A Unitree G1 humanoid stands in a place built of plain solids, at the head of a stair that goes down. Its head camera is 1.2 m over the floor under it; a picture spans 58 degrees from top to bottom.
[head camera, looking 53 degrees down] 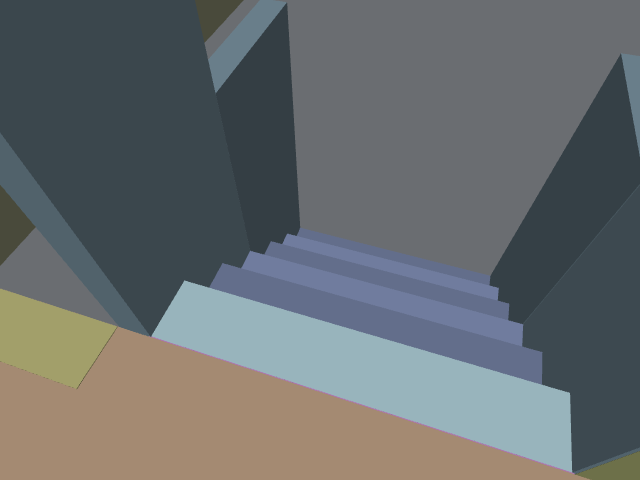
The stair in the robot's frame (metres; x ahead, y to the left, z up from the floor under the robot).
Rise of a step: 0.19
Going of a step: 0.21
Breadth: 1.20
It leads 18 degrees to the right of straight ahead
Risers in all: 6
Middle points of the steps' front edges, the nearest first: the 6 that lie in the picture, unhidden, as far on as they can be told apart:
0.56 -0.12 0.00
0.76 -0.19 -0.19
0.95 -0.25 -0.38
1.15 -0.31 -0.57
1.35 -0.38 -0.77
1.55 -0.44 -0.96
